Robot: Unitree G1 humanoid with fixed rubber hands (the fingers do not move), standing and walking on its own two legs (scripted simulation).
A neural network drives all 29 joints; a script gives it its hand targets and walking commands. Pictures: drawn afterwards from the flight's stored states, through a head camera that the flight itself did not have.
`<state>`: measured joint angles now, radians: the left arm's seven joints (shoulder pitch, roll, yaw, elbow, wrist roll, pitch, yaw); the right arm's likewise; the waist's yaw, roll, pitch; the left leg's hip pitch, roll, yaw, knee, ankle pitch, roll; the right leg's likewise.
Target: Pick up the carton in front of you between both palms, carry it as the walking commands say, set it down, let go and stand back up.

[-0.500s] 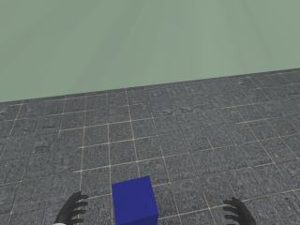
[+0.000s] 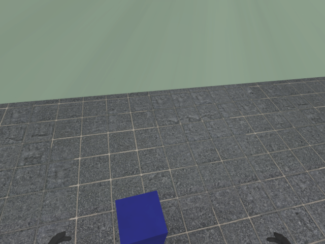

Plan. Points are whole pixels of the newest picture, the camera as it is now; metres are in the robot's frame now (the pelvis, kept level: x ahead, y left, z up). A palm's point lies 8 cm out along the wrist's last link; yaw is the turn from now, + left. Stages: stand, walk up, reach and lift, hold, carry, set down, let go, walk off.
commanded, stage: stand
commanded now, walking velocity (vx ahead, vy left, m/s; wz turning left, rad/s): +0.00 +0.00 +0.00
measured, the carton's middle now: (140, 223) +0.37 +0.08 -0.64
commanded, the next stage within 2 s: none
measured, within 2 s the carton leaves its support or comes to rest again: neither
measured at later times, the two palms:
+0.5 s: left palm out of the picture +0.10 +0.30 -0.11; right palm out of the picture +0.11 -0.29 -0.08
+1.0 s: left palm out of the picture +0.06 +0.31 -0.11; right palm out of the picture +0.08 -0.30 -0.08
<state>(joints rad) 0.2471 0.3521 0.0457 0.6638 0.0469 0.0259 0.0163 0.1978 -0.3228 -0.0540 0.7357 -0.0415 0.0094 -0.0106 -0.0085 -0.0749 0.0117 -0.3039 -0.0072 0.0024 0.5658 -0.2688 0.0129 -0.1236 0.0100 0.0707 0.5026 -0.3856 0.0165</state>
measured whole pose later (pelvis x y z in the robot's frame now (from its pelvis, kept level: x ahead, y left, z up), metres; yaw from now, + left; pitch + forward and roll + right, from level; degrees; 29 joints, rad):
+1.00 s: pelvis -0.01 +0.01 +0.01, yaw +0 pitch -2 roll +0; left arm 0.21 0.39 0.01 0.95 0.03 0.00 0.02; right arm 0.11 -0.36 -0.02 1.01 -0.02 0.00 -0.01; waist -0.01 -0.04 0.03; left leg -0.20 -0.02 0.01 0.42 -0.18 0.02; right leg -0.02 -0.01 0.08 0.35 -0.29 0.03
